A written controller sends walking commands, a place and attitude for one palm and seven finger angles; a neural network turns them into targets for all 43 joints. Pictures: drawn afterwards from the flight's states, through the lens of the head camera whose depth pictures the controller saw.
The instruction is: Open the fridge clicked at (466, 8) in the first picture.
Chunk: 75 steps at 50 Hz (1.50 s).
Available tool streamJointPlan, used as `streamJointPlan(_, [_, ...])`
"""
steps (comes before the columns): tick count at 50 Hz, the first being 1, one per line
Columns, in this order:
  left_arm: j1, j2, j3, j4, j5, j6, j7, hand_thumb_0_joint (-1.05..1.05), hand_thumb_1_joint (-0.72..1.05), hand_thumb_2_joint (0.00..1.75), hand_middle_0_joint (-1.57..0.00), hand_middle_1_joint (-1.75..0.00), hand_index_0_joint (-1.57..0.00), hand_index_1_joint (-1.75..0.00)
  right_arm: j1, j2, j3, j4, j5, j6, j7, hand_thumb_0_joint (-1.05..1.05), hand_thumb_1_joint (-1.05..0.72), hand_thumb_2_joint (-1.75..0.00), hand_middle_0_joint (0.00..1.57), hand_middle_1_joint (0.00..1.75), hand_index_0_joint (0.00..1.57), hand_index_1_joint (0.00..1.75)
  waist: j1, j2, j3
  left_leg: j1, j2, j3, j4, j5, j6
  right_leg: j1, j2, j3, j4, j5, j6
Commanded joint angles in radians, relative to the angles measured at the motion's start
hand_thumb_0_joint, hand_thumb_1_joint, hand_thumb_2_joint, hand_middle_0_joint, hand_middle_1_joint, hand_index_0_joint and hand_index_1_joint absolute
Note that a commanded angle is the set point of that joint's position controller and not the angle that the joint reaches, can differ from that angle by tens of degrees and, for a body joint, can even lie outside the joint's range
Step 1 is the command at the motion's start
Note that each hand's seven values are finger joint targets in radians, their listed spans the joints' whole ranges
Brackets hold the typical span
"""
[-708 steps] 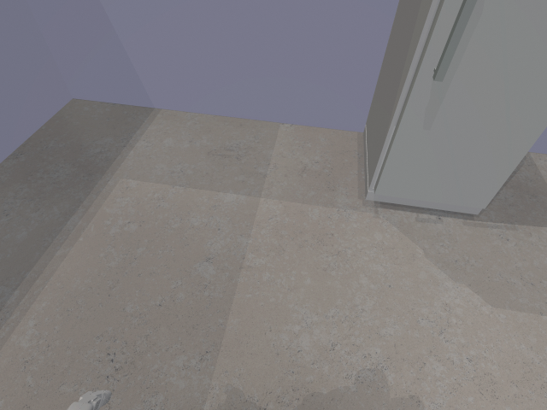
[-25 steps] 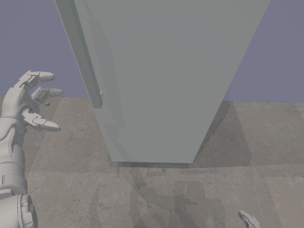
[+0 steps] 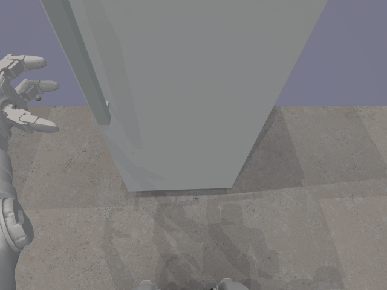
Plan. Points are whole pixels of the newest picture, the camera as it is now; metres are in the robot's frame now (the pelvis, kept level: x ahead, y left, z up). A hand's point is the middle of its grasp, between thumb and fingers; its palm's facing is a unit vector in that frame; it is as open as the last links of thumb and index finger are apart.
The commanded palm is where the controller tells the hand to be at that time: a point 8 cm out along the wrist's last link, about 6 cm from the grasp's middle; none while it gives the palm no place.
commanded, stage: move the hooked fingers beside the handle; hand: left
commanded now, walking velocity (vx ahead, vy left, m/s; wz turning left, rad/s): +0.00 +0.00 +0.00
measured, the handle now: (77, 40) +0.54 +0.21 +0.19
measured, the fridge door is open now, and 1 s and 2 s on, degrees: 0 0 0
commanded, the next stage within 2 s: none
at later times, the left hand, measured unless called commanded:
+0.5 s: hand (40, 89) +0.48 +0.29 +0.12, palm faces +0.02 -1.00 +0.00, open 14.0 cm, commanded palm +0.45 +0.33 +0.12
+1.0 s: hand (49, 88) +0.48 +0.27 +0.12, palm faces +0.02 -1.00 -0.01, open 14.0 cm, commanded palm +0.45 +0.33 +0.12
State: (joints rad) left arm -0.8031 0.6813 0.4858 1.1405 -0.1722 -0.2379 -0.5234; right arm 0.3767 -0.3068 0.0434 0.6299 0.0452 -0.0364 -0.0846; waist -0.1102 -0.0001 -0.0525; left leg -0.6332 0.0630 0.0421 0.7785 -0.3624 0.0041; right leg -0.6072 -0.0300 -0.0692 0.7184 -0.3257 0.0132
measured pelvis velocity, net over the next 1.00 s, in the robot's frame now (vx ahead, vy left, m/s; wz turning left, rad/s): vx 0.01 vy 0.00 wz -0.01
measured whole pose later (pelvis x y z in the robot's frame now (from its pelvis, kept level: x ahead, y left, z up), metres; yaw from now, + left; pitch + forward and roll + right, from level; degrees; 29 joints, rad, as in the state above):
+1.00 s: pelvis +0.01 +0.00 -0.01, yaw +0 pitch +15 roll -2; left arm -0.86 0.69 0.49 1.18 -0.13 -0.25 -0.47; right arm 0.37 -0.29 0.05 0.59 0.04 0.04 -0.06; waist -0.14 0.01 -0.08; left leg -0.69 0.07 0.03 0.82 -0.39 0.00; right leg -0.66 -0.02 -0.07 0.75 -0.35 0.01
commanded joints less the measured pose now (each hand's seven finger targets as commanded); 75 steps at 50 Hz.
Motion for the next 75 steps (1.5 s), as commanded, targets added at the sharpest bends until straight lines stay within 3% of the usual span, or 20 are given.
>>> streamJointPlan(1, [-0.452,0.331,0.044,-0.221,-0.025,-0.085,0.002,0.0,-0.5,0.3,-0.3,-1.2,-0.3,-1.2,0.112,-0.173,-0.069,-0.082,-0.008,-0.014,-0.014,0.0,-0.9,-0.9,0.2,0.3,0.2,0.3,-0.001,0.123,-0.401,0.222,-0.047,-0.051,-0.076,0.287,0.022,0.135,0.054,0.032,-0.051,0.281,-0.027])
streamJointPlan(3, [-0.468,0.35,0.059,-0.205,-0.023,-0.094,0.004,0.0,-0.5,0.3,-0.3,-1.2,-0.3,-1.2,0.128,-0.176,-0.07,-0.074,-0.011,-0.005,-0.013,0.0,-0.9,-0.9,0.2,0.3,0.2,0.3,-0.001,0.132,-0.408,0.235,-0.042,-0.059,-0.069,0.307,0.02,0.112,0.059,0.027,-0.045,0.275,-0.029])
streamJointPlan(5, [-0.503,0.309,0.021,-0.201,-0.017,-0.09,0.007,0.0,-0.5,0.3,-0.3,-1.2,-0.3,-1.2,0.14,-0.175,-0.071,-0.065,-0.013,0.002,-0.01,0.0,-0.9,-0.9,0.2,0.3,0.2,0.3,-0.021,0.141,-0.404,0.253,-0.038,-0.066,-0.068,0.304,0.019,0.076,0.06,0.022,-0.048,0.254,-0.027])
streamJointPlan(8, [-0.495,0.391,0.081,-0.176,-0.009,-0.08,0.011,0.0,-0.5,0.3,-0.3,-1.2,-0.3,-1.2,0.158,-0.182,-0.072,-0.063,-0.015,0.016,-0.011,0.0,-0.9,-0.9,0.2,0.3,0.2,0.3,-0.006,0.143,-0.446,0.242,-0.039,-0.064,-0.058,0.338,0.021,0.107,0.06,0.028,-0.039,0.291,-0.027])
streamJointPlan(12, [-0.465,0.337,0.041,-0.168,0.002,-0.072,0.019,0.0,-0.5,0.3,-0.3,-1.2,-0.3,-1.2,0.166,-0.173,-0.07,-0.073,-0.02,0.029,-0.003,0.0,-0.9,-0.9,0.2,0.3,0.2,0.3,-0.009,0.16,-0.424,0.257,-0.035,-0.064,-0.053,0.376,0.02,0.072,0.066,0.017,-0.036,0.295,-0.031])
streamJointPlan(16, [-0.413,0.388,0.092,-0.164,0.001,-0.07,0.026,0.0,-0.5,0.3,-0.3,-1.2,-0.3,-1.2,0.166,-0.178,-0.072,-0.091,-0.019,0.048,0.005,0.0,-0.9,-0.9,0.2,0.3,0.2,0.3,0.008,0.123,-0.422,0.218,-0.033,-0.055,-0.054,0.361,0.021,0.105,0.066,0.018,-0.033,0.308,-0.026])
streamJointPlan(23, [-0.413,0.389,0.106,-0.254,-0.014,-0.1,0.018,0.0,-0.5,0.3,-0.3,-1.2,-0.3,-1.2,0.16,-0.172,-0.076,-0.108,-0.018,0.064,0.01,0.0,-0.9,-0.9,0.2,0.3,0.2,0.3,0.011,0.164,-0.47,0.278,-0.03,-0.057,-0.04,0.445,0.018,0.106,0.075,0.018,-0.02,0.351,-0.029])
streamJointPlan(27, [-0.412,0.274,0.031,-0.299,-0.036,-0.097,0.005,0.0,-0.5,0.3,-0.3,-1.2,-0.3,-1.2,0.151,-0.162,-0.081,-0.103,-0.016,0.06,0.015,0.0,-0.9,-0.9,0.2,0.3,0.2,0.3,-0.004,0.214,-0.455,0.344,-0.021,-0.066,-0.032,0.501,0.011,0.054,0.079,0.01,-0.026,0.335,-0.033])
streamJointPlan(30, [-0.383,0.253,0.02,-0.223,-0.038,-0.06,0.005,0.0,-0.5,0.3,-0.3,-1.2,-0.3,-1.2,0.147,-0.165,-0.079,-0.093,-0.015,0.064,0.013,0.0,-0.9,-0.9,0.2,0.3,0.2,0.3,-0.01,0.135,-0.388,0.279,-0.025,-0.066,-0.044,0.42,0.016,0.052,0.075,0.004,-0.035,0.313,-0.029])
streamJointPlan(32, [-0.42,0.245,0.002,-0.202,-0.035,-0.048,0.011,0.0,-0.5,0.3,-0.3,-1.2,-0.3,-1.2,0.14,-0.165,-0.073,-0.093,-0.013,0.062,0.008,0.0,-0.9,-0.9,0.2,0.3,0.2,0.3,-0.019,0.139,-0.336,0.241,-0.031,-0.064,-0.051,0.37,0.02,0.046,0.072,0.004,-0.037,0.291,-0.034])
streamJointPlan(38, [-0.488,0.265,0.013,-0.303,-0.012,-0.097,0.063,0.0,-0.5,0.3,-0.3,-1.2,-0.3,-1.2,0.134,-0.158,-0.074,-0.099,-0.021,0.054,0.011,0.0,-0.9,-0.9,0.2,0.3,0.2,0.3,-0.014,0.176,-0.46,0.319,-0.027,-0.077,-0.034,0.428,0.01,0.053,0.07,0.012,-0.017,0.309,-0.031])
streamJointPlan(41, [-0.497,0.273,0.026,-0.255,-0.016,-0.103,0.072,0.0,-0.5,0.3,-0.3,-1.2,-0.3,-1.2,0.127,-0.159,-0.07,-0.09,-0.019,0.052,0.01,0.0,-0.9,-0.9,0.2,0.3,0.2,0.3,-0.018,0.132,-0.432,0.277,-0.03,-0.074,-0.038,0.368,0.014,0.074,0.069,0.014,-0.024,0.295,-0.029])
streamJointPlan(43, [-0.476,0.309,0.049,-0.222,-0.009,-0.097,0.07,0.0,-0.5,0.3,-0.3,-1.2,-0.3,-1.2,0.121,-0.16,-0.066,-0.094,-0.016,0.052,0.006,0.0,-0.9,-0.9,0.2,0.3,0.2,0.3,-0.004,0.151,-0.446,0.254,-0.037,-0.064,-0.038,0.354,0.016,0.102,0.065,0.022,-0.021,0.308,-0.029])
streamJointPlan(46, [-0.462,0.34,0.039,-0.16,0.021,-0.067,0.068,0.0,-0.5,0.3,-0.3,-1.2,-0.3,-1.2,0.119,-0.162,-0.059,-0.097,-0.012,0.056,0.003,0.0,-0.9,-0.9,0.2,0.3,0.2,0.3,-0.011,0.127,-0.369,0.169,-0.043,-0.052,-0.047,0.284,0.025,0.11,0.059,0.028,-0.031,0.292,-0.025])
streamJointPlan(54, [-0.449,0.408,0.093,-0.171,-0.011,-0.093,0.011,0.0,-0.5,0.3,-0.3,-1.2,-0.3,-1.2,0.138,-0.173,-0.063,-0.11,-0.01,0.064,-0.001,0.0,-0.9,-0.9,0.2,0.3,0.2,0.3,-0.006,0.11,-0.443,0.154,-0.046,-0.038,-0.027,0.31,0.03,0.175,0.064,0.046,-0.022,0.36,-0.021])
streamJointPlan(57, [-0.481,0.345,0.038,-0.175,-0.023,-0.098,-0.015,0.0,-0.5,0.3,-0.3,-1.2,-0.3,-1.2,0.141,-0.17,-0.064,-0.102,-0.009,0.064,-0.004,0.0,-0.9,-0.9,0.2,0.3,0.2,0.3,-0.029,0.13,-0.406,0.171,-0.044,-0.042,-0.03,0.293,0.033,0.127,0.068,0.041,-0.03,0.327,-0.024])
streamJointPlan(62, [-0.466,0.297,0.007,-0.175,-0.033,-0.08,-0.027,0.0,-0.5,0.3,-0.3,-1.2,-0.3,-1.2,0.154,-0.173,-0.068,-0.087,-0.014,0.066,-0.005,0.0,-0.9,-0.9,0.2,0.3,0.2,0.3,-0.031,0.151,-0.399,0.213,-0.039,-0.055,-0.032,0.311,0.029,0.064,0.07,0.024,-0.032,0.288,-0.03])
streamJointPlan(70, [-0.506,0.406,0.086,-0.215,0.005,-0.095,0.046,0.0,-0.5,0.3,-0.3,-1.2,-0.3,-1.2,0.16,-0.171,-0.067,-0.09,-0.019,0.067,-0.001,0.0,-0.9,-0.9,0.2,0.3,0.2,0.3,-0.011,0.165,-0.452,0.215,-0.037,-0.069,-0.028,0.329,0.024,0.08,0.069,0.025,-0.016,0.281,-0.028])
streamJointPlan(73, [-0.5,0.381,0.078,-0.284,0.008,-0.118,0.061,0.0,-0.5,0.3,-0.3,-1.2,-0.3,-1.2,0.156,-0.163,-0.069,-0.097,-0.022,0.066,0.008,0.0,-0.9,-0.9,0.2,0.3,0.2,0.3,-0.001,0.254,-0.531,0.311,-0.03,-0.073,-0.016,0.433,0.01,0.065,0.073,0.02,-0.002,0.321,-0.031])
streamJointPlan(75, [-0.442,0.351,0.068,-0.257,0.001,-0.107,0.058,0.0,-0.5,0.3,-0.3,-1.2,-0.3,-1.2,0.148,-0.163,-0.069,-0.104,-0.02,0.068,0.014,0.0,-0.9,-0.9,0.2,0.3,0.2,0.3,0.005,0.219,-0.496,0.296,-0.028,-0.071,-0.021,0.428,0.009,0.068,0.074,0.014,-0.008,0.315,-0.03])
